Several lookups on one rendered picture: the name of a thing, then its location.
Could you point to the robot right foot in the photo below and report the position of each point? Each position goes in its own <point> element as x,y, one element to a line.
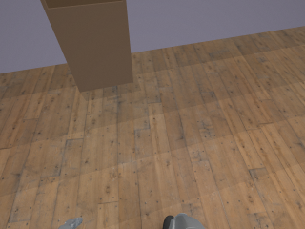
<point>167,222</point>

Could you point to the cabinet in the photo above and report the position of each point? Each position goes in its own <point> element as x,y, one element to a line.
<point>95,41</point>

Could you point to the robot left hand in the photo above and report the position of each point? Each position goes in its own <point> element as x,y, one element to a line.
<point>71,223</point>

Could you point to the robot right thigh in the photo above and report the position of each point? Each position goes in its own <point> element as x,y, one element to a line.
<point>185,222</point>

